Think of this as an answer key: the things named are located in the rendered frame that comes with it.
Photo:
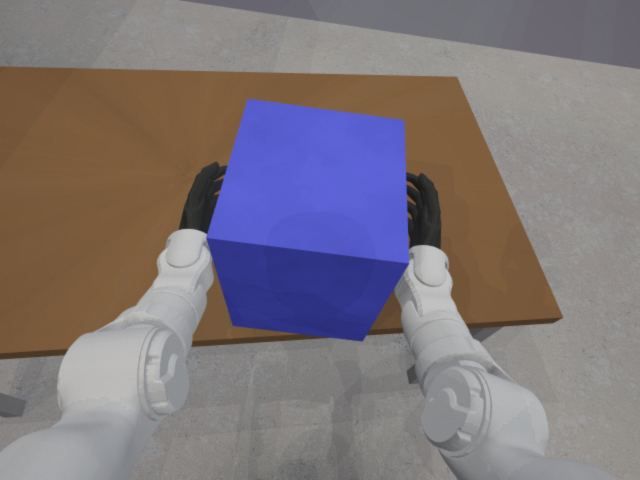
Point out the robot right hand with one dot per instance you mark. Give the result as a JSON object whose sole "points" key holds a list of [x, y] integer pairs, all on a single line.
{"points": [[425, 226]]}

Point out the left robot forearm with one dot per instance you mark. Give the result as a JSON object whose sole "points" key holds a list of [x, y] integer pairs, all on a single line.
{"points": [[177, 298]]}

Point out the right robot forearm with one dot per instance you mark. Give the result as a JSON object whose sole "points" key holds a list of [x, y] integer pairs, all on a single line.
{"points": [[437, 335]]}

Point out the right robot upper arm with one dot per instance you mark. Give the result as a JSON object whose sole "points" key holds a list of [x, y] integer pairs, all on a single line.
{"points": [[488, 428]]}

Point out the left robot upper arm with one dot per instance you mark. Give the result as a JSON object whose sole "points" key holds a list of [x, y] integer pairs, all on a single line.
{"points": [[115, 388]]}

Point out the carton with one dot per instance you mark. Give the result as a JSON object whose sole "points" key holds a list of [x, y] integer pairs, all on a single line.
{"points": [[310, 230]]}

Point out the table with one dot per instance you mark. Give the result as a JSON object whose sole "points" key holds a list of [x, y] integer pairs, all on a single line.
{"points": [[96, 166]]}

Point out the robot left hand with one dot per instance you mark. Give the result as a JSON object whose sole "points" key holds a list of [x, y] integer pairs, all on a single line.
{"points": [[200, 204]]}

